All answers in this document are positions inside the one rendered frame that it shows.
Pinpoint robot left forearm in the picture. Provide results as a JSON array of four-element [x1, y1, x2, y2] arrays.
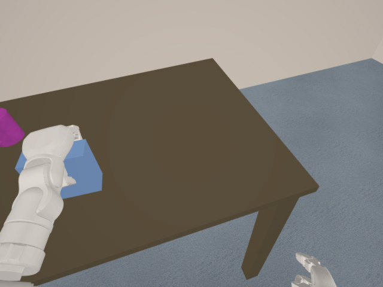
[[0, 154, 65, 281]]

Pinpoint right robot hand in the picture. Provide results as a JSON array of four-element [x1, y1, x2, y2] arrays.
[[291, 252, 336, 287]]

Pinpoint left robot hand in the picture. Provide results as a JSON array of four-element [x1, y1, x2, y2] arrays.
[[22, 125, 83, 187]]

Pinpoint sponge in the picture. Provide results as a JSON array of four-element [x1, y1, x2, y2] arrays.
[[15, 139, 102, 199]]

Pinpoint table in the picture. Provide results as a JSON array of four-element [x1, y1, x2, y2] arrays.
[[0, 58, 319, 286]]

